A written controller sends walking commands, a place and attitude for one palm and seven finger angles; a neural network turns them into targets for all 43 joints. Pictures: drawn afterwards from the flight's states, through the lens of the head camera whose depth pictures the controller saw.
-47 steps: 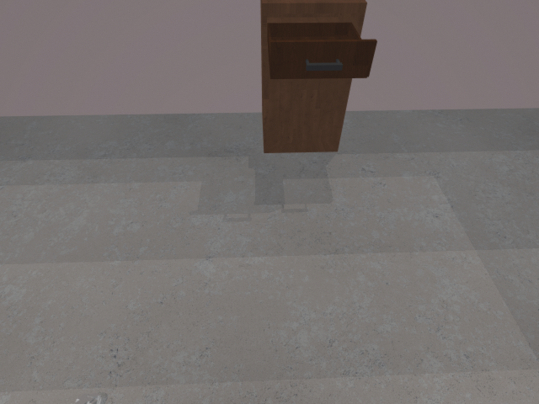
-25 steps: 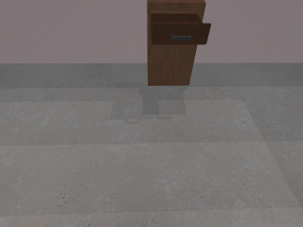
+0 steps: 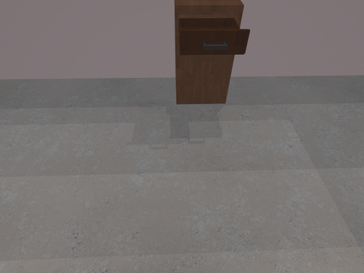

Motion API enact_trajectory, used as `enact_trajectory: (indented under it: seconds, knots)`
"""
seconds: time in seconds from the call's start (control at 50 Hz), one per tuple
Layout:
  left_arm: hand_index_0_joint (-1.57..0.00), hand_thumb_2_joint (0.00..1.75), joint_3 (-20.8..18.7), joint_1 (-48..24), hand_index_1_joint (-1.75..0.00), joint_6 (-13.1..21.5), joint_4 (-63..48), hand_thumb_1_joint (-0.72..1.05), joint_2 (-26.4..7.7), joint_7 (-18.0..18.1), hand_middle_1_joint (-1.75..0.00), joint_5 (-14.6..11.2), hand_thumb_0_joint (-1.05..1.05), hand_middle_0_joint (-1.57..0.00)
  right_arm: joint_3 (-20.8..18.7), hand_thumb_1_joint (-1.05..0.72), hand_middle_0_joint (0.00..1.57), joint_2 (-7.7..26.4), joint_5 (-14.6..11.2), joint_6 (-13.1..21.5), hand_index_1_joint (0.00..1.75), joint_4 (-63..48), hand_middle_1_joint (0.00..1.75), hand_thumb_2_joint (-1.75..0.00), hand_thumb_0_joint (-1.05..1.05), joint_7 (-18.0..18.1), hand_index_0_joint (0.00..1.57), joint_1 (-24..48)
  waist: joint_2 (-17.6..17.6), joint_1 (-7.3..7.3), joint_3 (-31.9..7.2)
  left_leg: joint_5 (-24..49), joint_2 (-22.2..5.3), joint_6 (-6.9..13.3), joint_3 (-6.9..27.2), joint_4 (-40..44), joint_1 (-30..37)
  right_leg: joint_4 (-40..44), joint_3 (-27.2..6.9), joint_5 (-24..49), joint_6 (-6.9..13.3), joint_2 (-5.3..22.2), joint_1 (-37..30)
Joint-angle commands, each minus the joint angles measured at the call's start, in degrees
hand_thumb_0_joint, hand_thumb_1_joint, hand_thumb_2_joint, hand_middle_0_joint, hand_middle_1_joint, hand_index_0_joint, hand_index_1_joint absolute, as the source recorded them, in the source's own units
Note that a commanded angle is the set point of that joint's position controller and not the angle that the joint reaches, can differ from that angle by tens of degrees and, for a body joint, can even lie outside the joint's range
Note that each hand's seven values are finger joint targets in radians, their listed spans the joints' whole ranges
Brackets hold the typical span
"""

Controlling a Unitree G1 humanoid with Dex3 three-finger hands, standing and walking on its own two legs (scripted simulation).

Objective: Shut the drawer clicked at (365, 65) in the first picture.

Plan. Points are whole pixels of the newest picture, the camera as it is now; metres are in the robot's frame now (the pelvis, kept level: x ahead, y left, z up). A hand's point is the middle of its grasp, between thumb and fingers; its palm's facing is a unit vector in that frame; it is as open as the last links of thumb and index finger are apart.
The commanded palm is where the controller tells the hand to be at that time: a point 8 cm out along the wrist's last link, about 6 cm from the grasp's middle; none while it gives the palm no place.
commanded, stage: look at it before walking up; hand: left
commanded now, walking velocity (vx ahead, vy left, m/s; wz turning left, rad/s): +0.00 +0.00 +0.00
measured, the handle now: (214, 45) +1.31 -0.12 -0.08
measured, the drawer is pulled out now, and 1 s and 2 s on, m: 0.30 0.30 0.30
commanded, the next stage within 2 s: walk to a spot facing it in 0.50 s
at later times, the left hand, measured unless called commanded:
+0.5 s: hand out of the picture +0.07 +0.25 -0.16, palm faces -0.04 -0.94 -0.33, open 7.4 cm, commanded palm none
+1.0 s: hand out of the picture +0.09 +0.17 -0.18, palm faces -0.09 -0.97 -0.23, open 7.4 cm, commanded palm none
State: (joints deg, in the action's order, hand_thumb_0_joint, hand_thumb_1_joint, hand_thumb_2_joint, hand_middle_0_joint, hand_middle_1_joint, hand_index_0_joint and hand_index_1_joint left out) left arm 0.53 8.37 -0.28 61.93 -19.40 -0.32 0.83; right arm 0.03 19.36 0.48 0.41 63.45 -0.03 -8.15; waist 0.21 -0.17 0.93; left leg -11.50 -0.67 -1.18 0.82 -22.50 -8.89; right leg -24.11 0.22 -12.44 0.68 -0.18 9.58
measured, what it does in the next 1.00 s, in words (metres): lifts its left foot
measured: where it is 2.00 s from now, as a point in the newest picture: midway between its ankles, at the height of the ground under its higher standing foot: (207, 240)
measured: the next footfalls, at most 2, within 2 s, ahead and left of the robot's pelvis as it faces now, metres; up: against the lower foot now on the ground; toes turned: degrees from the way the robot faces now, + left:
left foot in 1.38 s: +0.38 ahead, +0.06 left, +0.00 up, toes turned -13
right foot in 1.84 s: +0.46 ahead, -0.26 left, +0.00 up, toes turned -41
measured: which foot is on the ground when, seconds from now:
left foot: down 0.00-0.92, up 0.94-1.00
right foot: down 0.00-1.00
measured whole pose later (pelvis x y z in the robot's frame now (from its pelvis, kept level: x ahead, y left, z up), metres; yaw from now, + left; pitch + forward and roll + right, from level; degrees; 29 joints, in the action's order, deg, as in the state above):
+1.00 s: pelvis +0.07 -0.03 -0.02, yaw -9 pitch -1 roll +0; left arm -1.9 20.3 1.6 57.6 -11.2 -1.3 1.3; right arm -2.0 13.0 0.9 -0.6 61.8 0.0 -16.6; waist 1.7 1.9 2.0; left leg -27.6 -5.4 -1.7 -3.8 -57.6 -18.6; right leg -37.2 4.2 -21.6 3.9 -1.8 14.2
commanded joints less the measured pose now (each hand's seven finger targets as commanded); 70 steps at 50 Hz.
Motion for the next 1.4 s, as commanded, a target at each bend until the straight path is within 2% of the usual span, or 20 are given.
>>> enact_trajectory:
  seconds: [0.0, 0.58, 0.62, 0.66, 0.72, 0.78, 0.84, 0.88, 0.9, 0.92, 0.94, 0.98, 1.06, 1.24, 1.26, 1.3, 1.32, 1.34, 1.36, 1.38]
  knots:
    - [-0.2, 0.9, -2.6, -2.8, -0.3, 1.6, -3.7, 0.9, -11.9, 0.8, -0.3, -0.2, 0.0, -0.2, -1.9, -0.9, 0.2, 11.7, 0.1, 1.7, 0.3, -3.7, 0.3, -0.9, 0.0, 0.7, 0.2, 3.3, -1.2, 0.35, -1.0, 3.4, -5.7, 2.7, 5.1, 4.1, -0.6, 6.1, -7.2, 0.8, 1.2, 6.7, 1.1]
    - [-0.2, 0.9, -2.5, -2.5, -0.3, 1.8, -3.3, 0.9, -11.9, 0.8, -0.3, -0.2, 0.0, -0.2, -1.9, -0.9, 0.2, 11.8, -0.1, 1.7, 0.3, -3.3, 0.3, -0.9, 0.0, 0.8, 0.2, 3.9, 0.0, 0.37, -2.8, 8.6, -6.3, 2.6, 5.2, 4.2, 1.6, 5.6, -6.2, 8.2, 1.0, 7.0, -1.6]
    - [-0.2, 0.9, -1.3, 0.9, -0.3, 0.6, -1.9, 0.9, -5.7, 0.9, -0.3, -0.2, 0.0, -0.2, -0.6, -0.9, 0.2, 5.7, 0.4, 0.9, 0.3, -2.0, 0.3, -0.9, 0.0, 0.7, 0.2, 0.7, -0.6, 0.3, -2.9, 2.0, -6.1, 1.5, 3.0, 3.0, 2.1, 5.3, -6.7, 0.9, 0.4, 6.1, -0.3]
    - [-0.2, 0.9, -1.6, 2.9, -0.3, -0.4, -2.4, 0.9, -5.1, 0.4, -0.3, 0.2, 0.0, -0.2, -0.9, -0.9, 0.2, 5.1, 0.7, 0.3, 0.3, -2.1, 0.3, -0.9, 0.0, 0.7, 0.2, -1.6, 0.2, 0.24, 0.2, -9.1, -6.3, 1.8, 2.4, 2.5, 0.3, 4.3, -7.9, -10.1, 0.9, 4.6, 4.1]
    - [-0.2, 0.9, -2.7, 4.2, -0.3, -0.9, -5.0, 0.9, -4.6, -0.6, -0.3, 0.5, 0.0, -0.2, -2.4, -0.9, 0.2, 7.1, 0.9, 0.1, 0.3, -4.2, 0.3, -0.9, 0.0, 0.8, 0.2, -3.2, 2.4, 0.04, 6.1, -22.1, -9.0, 3.8, 5.2, 4.8, -2.5, -1.0, -7.4, -17.4, 1.5, 1.4, 11.7]
    - [-0.2, 0.9, -3.2, 3.9, -0.3, 0.0, -8.1, 0.9, -1.4, -1.3, -0.3, 0.6, 0.0, -0.2, -4.2, -0.9, 0.2, 9.3, 0.6, 1.3, 0.3, -5.4, 0.3, -0.9, 0.0, 1.1, 0.2, -7.1, 9.7, -1.34, 5.4, -19.0, -18.6, 9.8, 13.2, 8.9, 3.3, -17.5, 0.4, -13.4, 0.3, -1.3, 19.3]
    - [-0.2, 0.9, -3.9, 4.1, -0.3, 0.9, -9.6, 0.9, 0.4, -2.0, -0.3, 0.4, 0.0, -0.2, -4.5, -0.9, 0.2, 7.3, 0.8, 2.1, 0.3, -6.1, 0.3, -0.9, 0.0, 1.2, 0.2, -6.9, 7.8, -0.2, 4.2, -1.8, -19.6, 10.1, 6.6, 3.3, 2.5, -16.6, 2.0, -15.3, 0.0, 2.2, 15.8]
    - [-0.2, 0.9, -4.7, 15.4, -0.3, 1.4, -6.0, 0.9, 0.7, -2.0, -0.3, 0.7, 0.0, -0.2, -4.2, -0.9, 0.2, 5.4, 0.8, 2.0, 0.3, -7.0, 0.3, -0.9, 0.0, 1.1, 0.2, -3.8, 1.9, 5.18, 1.5, -3.2, -12.9, 4.7, -3.5, -13.5, -9.1, -4.4, 3.5, -5.8, 1.1, 0.5, -3.3]
    - [-0.2, 0.9, -6.2, 23.4, -0.3, 2.4, -4.0, 0.9, -6.0, -1.0, -0.3, 1.2, 0.0, -0.2, -3.2, -0.9, 0.2, 0.7, 0.0, 2.1, 0.3, -9.7, 0.3, -0.9, 0.0, 0.6, 0.2, -2.1, -17.9, 8.05, 0.0, -14.4, -5.0, 0.5, -11.1, -34.0, -26.2, 6.5, -20.4, -9.5, 6.1, 14.3, -14.7]
    - [-0.2, 0.9, -6.4, 28.2, -0.3, 2.8, -3.1, 0.9, -8.0, 0.0, -0.3, -0.1, 0.0, -0.2, -2.9, -0.9, 0.2, 0.9, 0.4, 2.8, 0.3, -13.0, 0.3, -0.9, 0.0, 0.3, 0.2, 4.0, -19.4, 9.71, 1.8, -22.2, -2.6, 0.1, -6.3, -42.7, -34.5, 12.6, -36.7, -2.7, 10.9, 21.6, -13.6]
    - [-0.2, 0.9, -6.1, 27.3, -0.3, 2.9, -3.3, 0.9, -6.9, 0.7, -0.3, 0.0, 0.0, -0.2, -3.2, -0.9, 0.2, 0.9, 0.4, 3.0, 0.3, -13.6, 0.3, -0.9, 0.0, 0.3, 0.2, 6.9, -12.3, 9.15, 4.1, -19.5, -4.5, 0.1, -2.2, -46.6, -36.9, 12.2, -36.9, 0.3, 13.4, 22.0, -11.7]
    - [-0.2, 0.9, -5.1, 21.2, -0.3, 3.1, -5.0, 0.9, -3.0, 0.9, -0.3, 0.5, 0.0, -0.2, -3.4, -0.9, 0.2, -0.7, 0.7, 2.9, 0.3, -12.6, 0.3, -0.9, 0.0, 0.0, 0.2, 5.2, -3.3, 4.69, 6.3, -11.7, -7.3, -0.7, -0.8, -46.6, -35.9, 10.8, -28.9, 0.1, 14.1, 19.1, -7.1]
    - [-0.2, 0.9, -4.9, 17.7, -0.3, 4.1, -5.6, 0.9, -0.9, 0.8, -0.3, 0.7, 0.0, -0.2, -3.9, -0.9, 0.2, -3.4, 0.6, 1.6, 0.3, -11.2, 0.3, -0.9, 0.0, -0.8, 0.2, 0.9, -5.3, 1.09, 4.5, -3.5, -6.8, -2.5, -3.4, -39.8, -29.2, 11.7, -16.7, 6.4, 11.0, 13.3, -0.8]
    - [-0.2, 0.9, -5.3, 20.3, -0.3, 4.0, -3.7, 0.9, -0.5, 1.3, -0.3, 1.0, 0.0, -0.2, -3.6, -0.9, 0.2, -5.3, 0.2, 2.9, 0.3, -15.9, 0.3, -0.9, 0.0, -1.5, 0.2, 8.9, -8.7, 3.68, 3.9, -0.8, -3.3, -1.2, -6.4, -19.7, -23.4, 7.8, -14.4, 18.4, 8.5, 10.8, -5.9]
    - [-0.2, 0.9, -5.6, 19.6, -0.3, 3.9, -4.0, 0.9, -0.7, 1.4, -0.3, 0.9, 0.0, -0.2, -3.5, -0.9, 0.2, -5.0, 0.2, 3.2, 0.3, -15.9, 0.3, -0.9, 0.0, -1.3, 0.2, 8.1, -9.0, 3.16, 3.5, -1.9, -3.0, -0.6, -6.0, -17.0, -19.6, 6.3, -14.6, 21.0, 8.4, 11.2, -5.2]
    - [-0.2, 0.9, -6.0, 16.9, -0.3, 4.0, -4.5, 0.9, -1.3, 1.3, -0.3, 0.5, 0.0, -0.2, -4.1, -0.9, 0.2, -3.0, 0.5, 3.8, 0.3, -12.6, 0.3, -0.9, 0.0, -0.2, 0.2, -2.6, -6.4, -2.05, -1.4, 1.3, -0.2, 0.6, -7.9, -7.7, -2.9, -5.0, -11.6, 30.0, 6.4, 7.6, -1.9]
    - [-0.2, 0.9, -5.9, 17.8, -0.3, 4.0, -4.8, 0.9, 0.6, 1.0, -0.3, 0.1, 0.0, -0.2, -4.8, -0.9, 0.2, 0.5, 0.8, 4.1, 0.3, -9.9, 0.3, -0.9, 0.0, 0.8, 0.2, -11.4, -2.6, -5.17, -7.1, 3.6, -4.7, 2.1, -4.0, -6.6, 13.8, -16.4, -10.3, 25.2, 4.7, 5.2, 6.4]
    - [-0.2, 0.9, -5.7, 20.0, -0.3, 3.7, -5.7, 0.9, 4.0, 0.3, -0.3, -0.6, 0.0, -0.2, -6.6, -0.9, 0.2, 8.1, 1.6, 4.2, 0.3, -8.4, 0.3, -0.9, 0.0, 1.3, 0.2, -19.2, 13.2, -7.03, -14.5, 3.7, -22.3, 8.1, 17.6, -5.1, 26.3, -35.8, -3.1, -2.6, 1.8, -2.3, 19.4]
    - [-0.2, 0.9, -5.5, 16.8, -0.3, 4.4, -7.5, 0.9, 4.5, 0.0, -0.3, -0.4, 0.0, -0.2, -6.2, -0.9, 0.2, 8.8, 1.2, 3.6, 0.3, -8.0, 0.3, -0.9, 0.0, 1.1, 0.2, -22.0, 14.0, -7.11, -13.4, 2.1, -30.3, 12.7, 28.7, 3.7, 22.8, -49.0, -2.5, -20.4, 1.6, -3.6, 25.1]
    - [-0.2, 0.9, -5.3, 13.3, -0.3, 4.0, -8.1, 0.9, 4.3, 0.2, -0.3, 0.0, 0.0, -0.2, -5.8, -0.9, 0.2, 6.1, 0.9, 3.9, 0.3, -8.2, 0.3, -0.9, 0.0, 1.4, 0.2, -17.6, 10.6, -6.01, -8.6, -5.4, -30.2, 12.8, 27.6, 7.2, 16.0, -55.3, -3.9, -17.8, 1.6, -0.4, 28.8]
